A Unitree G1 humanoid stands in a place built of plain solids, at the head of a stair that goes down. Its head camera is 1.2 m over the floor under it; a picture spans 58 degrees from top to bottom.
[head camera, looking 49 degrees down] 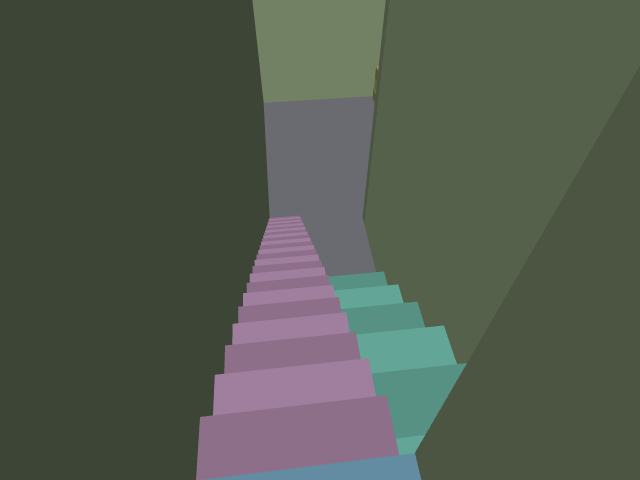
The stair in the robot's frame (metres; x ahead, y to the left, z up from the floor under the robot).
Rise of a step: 0.20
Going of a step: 0.23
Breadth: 0.60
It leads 7 degrees to the left of straight ahead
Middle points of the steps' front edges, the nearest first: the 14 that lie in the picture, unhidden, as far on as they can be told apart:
0.28 0.06 0.00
0.51 0.08 -0.20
0.74 0.11 -0.40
0.96 0.13 -0.60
1.19 0.16 -0.79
1.41 0.18 -0.99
1.64 0.21 -1.19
1.87 0.24 -1.38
2.09 0.26 -1.58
2.32 0.29 -1.78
2.55 0.31 -1.97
2.77 0.34 -2.17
3.00 0.36 -2.37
3.22 0.39 -2.57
